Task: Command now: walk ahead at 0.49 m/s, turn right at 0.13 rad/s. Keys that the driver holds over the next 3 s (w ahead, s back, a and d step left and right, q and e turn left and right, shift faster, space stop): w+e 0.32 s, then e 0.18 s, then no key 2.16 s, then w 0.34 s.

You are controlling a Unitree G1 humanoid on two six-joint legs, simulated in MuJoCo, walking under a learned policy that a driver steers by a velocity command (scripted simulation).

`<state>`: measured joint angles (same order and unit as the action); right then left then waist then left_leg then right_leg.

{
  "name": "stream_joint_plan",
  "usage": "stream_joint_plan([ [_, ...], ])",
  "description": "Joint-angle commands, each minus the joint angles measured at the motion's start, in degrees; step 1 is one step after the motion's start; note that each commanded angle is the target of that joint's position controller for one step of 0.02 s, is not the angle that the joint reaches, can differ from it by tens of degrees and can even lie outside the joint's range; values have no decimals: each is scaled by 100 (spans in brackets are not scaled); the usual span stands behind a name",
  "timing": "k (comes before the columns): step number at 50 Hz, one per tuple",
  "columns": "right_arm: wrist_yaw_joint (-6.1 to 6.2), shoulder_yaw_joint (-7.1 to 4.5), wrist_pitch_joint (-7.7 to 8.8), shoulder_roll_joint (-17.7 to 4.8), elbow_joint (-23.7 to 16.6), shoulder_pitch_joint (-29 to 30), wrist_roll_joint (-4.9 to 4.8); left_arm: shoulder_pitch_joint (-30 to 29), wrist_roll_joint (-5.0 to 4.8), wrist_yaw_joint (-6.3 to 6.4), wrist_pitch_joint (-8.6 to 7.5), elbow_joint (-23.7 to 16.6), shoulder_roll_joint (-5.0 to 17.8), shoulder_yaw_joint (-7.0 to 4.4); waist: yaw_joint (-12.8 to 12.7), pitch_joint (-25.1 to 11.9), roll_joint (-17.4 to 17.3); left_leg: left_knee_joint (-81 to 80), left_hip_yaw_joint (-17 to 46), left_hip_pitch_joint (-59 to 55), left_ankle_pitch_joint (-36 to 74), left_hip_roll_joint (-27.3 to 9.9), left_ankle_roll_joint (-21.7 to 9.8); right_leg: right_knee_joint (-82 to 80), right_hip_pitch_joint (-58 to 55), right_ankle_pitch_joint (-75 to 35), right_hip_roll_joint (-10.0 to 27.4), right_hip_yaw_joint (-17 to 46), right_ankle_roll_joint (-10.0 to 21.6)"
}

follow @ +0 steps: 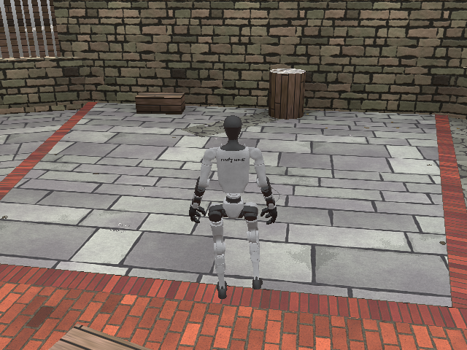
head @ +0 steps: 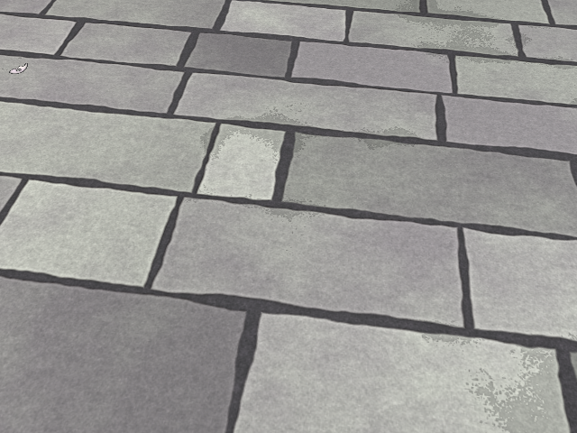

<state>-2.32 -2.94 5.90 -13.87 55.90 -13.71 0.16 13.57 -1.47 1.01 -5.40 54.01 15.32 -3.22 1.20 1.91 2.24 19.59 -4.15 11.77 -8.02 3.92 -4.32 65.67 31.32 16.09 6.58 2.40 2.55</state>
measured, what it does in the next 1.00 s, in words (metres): walks ahead, turning right: right foot, then left foot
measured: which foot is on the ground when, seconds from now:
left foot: down 0.00-0.34, up 0.36-0.80, down 0.82-1.00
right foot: up 0.00-0.34, down 0.36-1.00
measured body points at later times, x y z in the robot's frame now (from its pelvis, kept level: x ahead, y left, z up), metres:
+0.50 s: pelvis +0.28 -0.08 -0.01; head +0.33 -0.10 +0.44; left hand +0.48 +0.15 -0.12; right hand +0.32 -0.37 -0.14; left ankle +0.22 +0.08 -0.64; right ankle +0.33 -0.16 -0.74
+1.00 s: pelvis +0.42 -0.08 -0.01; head +0.44 -0.08 +0.44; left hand +0.61 +0.13 -0.14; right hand +0.48 -0.37 -0.12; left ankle +0.51 +0.01 -0.74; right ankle +0.34 -0.17 -0.74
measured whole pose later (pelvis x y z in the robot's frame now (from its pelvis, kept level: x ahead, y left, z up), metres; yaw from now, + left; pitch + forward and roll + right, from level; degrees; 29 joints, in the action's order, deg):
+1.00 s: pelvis +0.42 -0.08 -0.01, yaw -20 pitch +1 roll +0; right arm 0.1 -1.8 2.0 -13.2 47.2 -6.2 0.8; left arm 11.6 0.8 1.1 1.3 46.4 14.6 -2.0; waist -0.6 0.6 1.2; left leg 30.1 0.0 20.8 -10.7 0.3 -0.3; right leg 31.2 12.0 20.4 -2.7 3.8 1.1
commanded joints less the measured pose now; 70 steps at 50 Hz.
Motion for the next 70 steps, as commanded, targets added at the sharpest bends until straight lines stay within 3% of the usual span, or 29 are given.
stream_joint_plan([
  [1,104,-117,142,-692,-248,211,38,425,35,29,120,-180,257,-99,-285,86,-591,-1485,1184,212,303,-1618,-971,-428,428,-640,352,175,-122],
  [7,289,-135,113,-876,-127,-257,18,-778,39,-127,50,-607,157,-50,95,235,-437,-1588,264,-338,752,-1521,-656,-2396,656,-2310,41,-29,-123],
  [12,318,-167,-55,-935,37,-739,-46,-1511,22,-329,49,-1055,113,18,327,412,-337,-1166,-80,-1607,1237,-1882,-532,-3087,1102,-1870,-110,-231,60],
  [15,364,-234,-206,-1143,-82,-566,-63,-1354,14,-454,55,-1257,319,-63,70,129,-588,-234,-332,-1997,3460,-1992,-347,-3165,541,-959,-462,-666,322],
  [16,390,-254,-264,-1213,-148,-489,-46,-886,11,-467,71,-1206,497,-163,-204,-219,-708,514,-453,-1964,4481,-1947,-259,-3136,-144,-745,-702,-844,442],
  [17,429,-236,-330,-1186,-239,-366,-33,20,19,-448,77,-1004,796,-337,-682,-657,-648,1776,-627,-1584,4869,-1705,-56,-3448,-1332,-1041,-981,-895,611],
  [18,466,-171,-302,-1089,-439,-412,32,878,73,-347,108,-877,1351,-533,-973,-1301,-42,3610,-682,-234,3409,-1394,248,-3512,-3094,-1946,-279,301,968],
  [19,341,113,-119,-192,-659,-1099,188,787,134,-317,104,-967,1858,-595,-291,-2049,1390,5810,-195,2316,-2363,-21,675,-3866,-5161,-2686,1344,3497,2202],
  [20,255,1,110,-794,-651,-647,0,1000,148,-292,105,-1063,1364,-462,-692,-2665,656,6436,989,2699,-2803,-101,572,-4253,-5445,-3335,1435,3946,2240],
  [21,228,-54,198,-965,-856,-139,-183,645,170,-266,94,-1143,1121,-384,-685,-1985,455,6360,1029,3024,-2384,-402,463,-4199,-4907,-4063,1222,2911,1954],
  [22,270,-48,211,-933,-892,58,-152,266,99,-251,98,-1225,945,-344,-502,-1392,-157,5890,946,2958,-1957,-662,453,-4257,-4043,-4281,931,2180,1709],
  [23,327,-103,156,-964,-892,166,-52,-57,73,-229,133,-1318,817,-313,-315,-953,-393,5484,861,2749,-1734,-806,504,-4417,-3197,-4305,731,1771,1561],
  [24,354,-147,54,-1008,-940,112,-18,-217,145,-203,157,-1391,742,-278,-111,-823,-327,5291,885,2320,-1620,-888,530,-4588,-2559,-4409,607,1568,1520],
  [27,406,-126,-175,-725,-984,-167,20,-292,182,-168,157,-1446,879,-311,126,-795,-123,4443,754,1950,-1258,-818,714,-4743,-1889,-4967,403,1082,1503],
  [30,436,-91,-252,-615,-1083,98,53,-215,115,-70,231,-1398,910,-305,47,-949,98,3414,679,1906,-446,-748,838,-4663,-1914,-4944,207,726,1289],
  [36,342,-94,-255,-681,-1273,851,-5,-97,169,9,385,-1239,845,-216,-290,-829,321,1966,691,1534,414,-635,785,-4556,-2145,-3782,207,813,988],
  [39,297,-131,-198,-769,-1314,896,23,-116,171,-1,402,-1159,769,-160,-263,-681,385,1438,694,1373,-18,-576,598,-4216,-2340,-3519,354,1135,961],
  [40,280,-138,-162,-756,-1272,752,40,-188,138,7,405,-1151,703,-124,-135,-672,365,961,653,1066,226,-548,486,-4031,-2322,-3298,290,1174,854],
  [41,271,-143,-119,-779,-1226,602,88,-137,127,9,393,-1116,630,-85,-15,-680,245,301,724,503,1244,-629,338,-3863,-2187,-2873,103,1153,629],
  [42,305,-186,-92,-1054,-1224,503,169,58,235,6,340,-1137,484,-31,-136,-925,-154,386,1259,-262,3119,-1202,130,-3531,-1928,-2146,-252,978,365],
  [43,346,-220,-144,-1278,-1255,568,179,727,305,-7,294,-1036,414,-26,-532,-1234,-940,828,1780,-1169,4457,-1868,-475,-3174,-1266,-319,-721,692,85],
  [44,355,-110,-225,-773,-1211,524,139,628,276,19,321,-1003,424,-3,-339,-1417,-1252,714,2166,-1119,4042,-2187,-981,-2953,-1179,696,-801,440,-168],
  [45,334,-33,-275,-560,-1187,560,82,337,229,35,396,-1067,554,-32,-270,-1317,-1236,522,2327,-853,3326,-2162,-1010,-2976,-1271,795,-699,347,-267],
  [46,312,-34,-322,-613,-1177,691,64,205,197,61,495,-1078,543,-47,-301,-1205,-1174,448,2238,-607,2653,-1990,-840,-3154,-1399,544,-640,299,-290],
  [48,250,-52,-357,-728,-1227,983,44,234,232,47,695,-1005,529,-42,-398,-860,-1010,385,1722,134,1173,-1517,-345,-3835,-1903,-94,-564,336,-209],
  [49,216,-61,-347,-740,-1263,1035,41,229,232,31,730,-934,613,-64,-295,-596,-693,445,1302,212,603,-1157,-100,-3933,-1753,-106,-583,385,-100],
  [51,207,-79,-310,-761,-1183,949,38,124,227,20,697,-913,551,-50,-191,-497,-502,649,1016,57,577,-909,99,-4028,-1643,-282,-533,463,53],
  [55,286,-75,-309,-655,-1048,882,1,109,220,32,549,-810,504,-52,-116,-638,-279,941,938,-353,1393,-867,12,-4011,-1667,-914,-490,466,8],
  [70,357,-111,-491,-611,-404,985,-14,285,193,83,457,-314,396,-33,-118,-215,-210,811,877,-401,854,-696,107,-4220,-1637,-657,-486,404,-60],
])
